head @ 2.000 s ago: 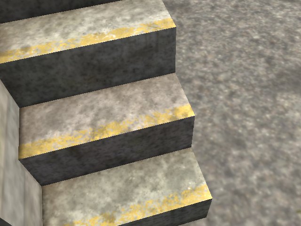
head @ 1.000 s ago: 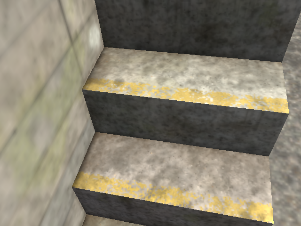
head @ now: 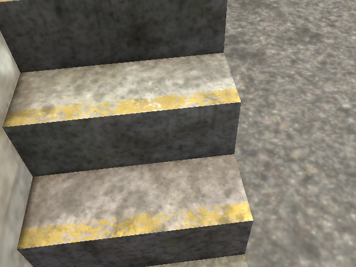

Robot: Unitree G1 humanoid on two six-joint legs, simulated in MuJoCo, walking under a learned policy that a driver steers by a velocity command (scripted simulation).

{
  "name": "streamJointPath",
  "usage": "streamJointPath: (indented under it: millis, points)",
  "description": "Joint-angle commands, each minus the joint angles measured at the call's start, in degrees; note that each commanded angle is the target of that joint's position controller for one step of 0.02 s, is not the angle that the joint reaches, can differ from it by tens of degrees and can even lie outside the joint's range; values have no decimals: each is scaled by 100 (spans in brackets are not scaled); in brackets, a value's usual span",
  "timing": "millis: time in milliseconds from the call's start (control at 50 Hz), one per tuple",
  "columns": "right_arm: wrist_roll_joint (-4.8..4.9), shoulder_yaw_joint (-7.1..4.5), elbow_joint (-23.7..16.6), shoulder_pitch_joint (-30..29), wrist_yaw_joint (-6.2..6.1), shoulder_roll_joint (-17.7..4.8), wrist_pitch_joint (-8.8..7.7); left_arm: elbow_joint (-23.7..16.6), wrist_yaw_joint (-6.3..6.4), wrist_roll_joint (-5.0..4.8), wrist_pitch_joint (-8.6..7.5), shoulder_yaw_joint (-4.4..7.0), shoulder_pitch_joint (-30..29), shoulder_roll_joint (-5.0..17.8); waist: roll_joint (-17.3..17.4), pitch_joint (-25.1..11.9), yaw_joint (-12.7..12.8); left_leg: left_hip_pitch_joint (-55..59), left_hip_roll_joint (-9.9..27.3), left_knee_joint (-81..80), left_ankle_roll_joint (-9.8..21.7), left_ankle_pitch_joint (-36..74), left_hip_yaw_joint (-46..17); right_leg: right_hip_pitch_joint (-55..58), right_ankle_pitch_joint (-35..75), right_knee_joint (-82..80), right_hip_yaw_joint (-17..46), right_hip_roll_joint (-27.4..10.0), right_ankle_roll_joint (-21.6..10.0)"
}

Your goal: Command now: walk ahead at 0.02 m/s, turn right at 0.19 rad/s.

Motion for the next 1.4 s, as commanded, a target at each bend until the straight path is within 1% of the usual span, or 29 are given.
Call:
streamJointPath:
  millis: [20,60,80,100,120,140,160,200,300,400,420,540,620,640,680,740,800,840,880,920,940,1000,1080,1180,1240,1280,1320,1380,1400]
  points:
    - [85,11,-356,-416,92,-311,-186,-376,22,-19,-29,184,115,574,-1166,-404,342,126,108,-1828,86,-627,-17,1015,2097,-955,1687,-1442,-1114]
    - [7,47,-87,-84,176,-278,-280,-348,3,-109,-37,160,22,458,-898,-207,98,883,215,-3396,327,978,-76,595,1335,-1108,1774,-1297,-925]
    - [-76,71,129,72,235,-261,-289,-283,-62,-149,-65,159,90,382,-715,-57,153,1209,227,-3639,410,1724,-229,316,1191,-1049,1553,-1084,-719]
    - [-191,44,162,192,281,-502,-335,-206,-126,-105,-129,163,246,344,-243,-86,212,1533,542,-3555,505,2535,-538,43,621,-823,1262,-813,-470]
    - [-156,49,305,55,298,-433,-395,-159,-137,-108,-105,219,523,333,835,67,538,757,510,-3532,742,1543,-599,449,23,-1089,764,-568,-220]
    - [-106,136,189,-232,307,-112,-456,-125,-133,-28,-96,232,182,478,661,261,311,585,384,-3743,797,840,-513,512,1,-965,733,-531,-56]
    - [-141,154,223,-345,276,-82,-497,-188,-138,-53,-100,247,-102,443,583,307,247,582,374,-3768,747,663,-483,461,114,-910,685,-495,-19]
    - [-146,107,304,-318,235,-266,-557,-171,-150,-45,-84,238,-146,344,316,207,219,780,351,-3738,729,745,-468,378,256,-920,671,-495,-45]
    - [-128,149,547,-105,184,-228,-550,157,-166,-65,-113,241,159,226,-104,181,163,966,303,-3706,782,798,-409,273,349,-1017,657,-513,-15]
    - [-142,202,827,-2,198,-163,-529,531,-91,-50,-81,257,533,248,-252,119,181,1018,237,-3831,833,651,-363,399,244,-1103,615,-501,35]
    - [-199,211,779,-68,110,-31,-380,760,-110,236,-191,201,896,212,-324,271,293,969,340,-3983,846,893,-480,341,407,-1361,624,-659,74]
    - [-188,144,879,136,76,-171,-351,1183,-59,93,-269,207,925,384,-171,327,187,1279,228,-4105,991,297,-451,141,-212,-1437,537,-539,-33]
    - [-167,101,838,245,63,-206,-370,1332,-54,72,-318,169,972,317,180,529,167,1201,311,-4290,1221,-312,-675,-141,-353,-1024,242,-322,-167]
    - [-172,88,871,354,73,-257,-388,1330,-59,61,-349,149,989,279,96,558,170,1132,401,-4377,1329,-472,-793,-84,-368,-882,141,-228,-187]
    - [-157,66,837,322,79,-289,-412,1400,-69,74,-407,129,1101,208,253,599,218,1147,507,-4402,1463,-328,-915,-87,-270,-602,-9,-174,-252]
    - [-146,71,818,284,87,-229,-460,1491,-73,65,-501,137,1274,240,102,607,287,1279,417,-4004,1493,531,-703,25,-84,-630,92,-257,-348]
    - [-154,110,785,380,117,-71,-535,1503,-47,-53,-561,216,1254,479,-682,461,224,1463,38,-3153,1356,1682,-136,369,1234,-1041,595,-567,-439]
    - [-123,138,867,634,97,-63,-532,1505,-18,-83,-500,269,1208,546,-860,241,190,1416,-48,-2770,1311,1706,32,861,2491,-1085,886,-776,-604]
    - [-101,164,893,751,66,-37,-537,1500,4,-98,-437,284,1088,524,-657,107,148,1422,-56,-2797,1311,1751,26,1154,3385,-1009,883,-846,-686]
    - [-97,169,829,623,55,-56,-556,1500,17,-88,-428,295,960,504,-291,53,188,1526,-18,-2810,1329,2409,-14,1289,4253,-667,624,-779,-670]
    - [-90,178,758,538,49,-104,-551,1510,25,-135,-439,275,912,468,-89,-16,202,1675,36,-2825,1336,3072,-81,1262,4692,-472,440,-728,-602]
    - [-75,199,689,459,40,-90,-520,1556,19,-130,-455,234,846,412,126,-270,225,2095,211,-2831,1329,4206,-181,1116,4072,-195,189,-623,-456]
    - [-120,282,550,95,64,-91,-504,1530,-10,-53,-436,147,679,295,135,-138,351,2005,363,-2618,1294,5052,-205,1040,3288,-474,110,-623,-376]
    - [-99,351,521,95,69,-111,-512,1481,-46,-11,-414,92,273,386,-311,-130,171,1759,247,-2833,1183,3585,-220,1334,4074,-711,177,-870,-358]
    - [-165,349,500,-23,35,-223,-495,1474,-47,-75,-436,49,122,363,-28,-118,176,2149,372,-3306,1130,4352,-308,1114,3650,-670,165,-837,-280]
    - [-140,329,505,-51,23,-258,-490,1543,3,-120,-423,50,203,418,100,-230,196,2477,474,-3437,1162,4827,-347,967,2848,-640,116,-765,-233]
    - [-160,363,507,-116,0,-183,-498,1555,-13,-98,-406,-5,204,304,136,-119,206,2491,589,-3584,1174,5096,-349,797,2302,-773,163,-757,-165]
    - [-143,353,573,-117,22,-217,-541,1518,-27,-26,-378,2,21,412,-230,-67,150,2279,477,-3799,1147,4030,-313,985,2400,-1038,201,-806,-56]
    - [-149,356,587,-139,20,-230,-550,1502,-34,-30,-371,-5,-7,404,-205,-75,165,2243,468,-3897,1144,3845,-323,1020,2355,-1086,217,-828,-48]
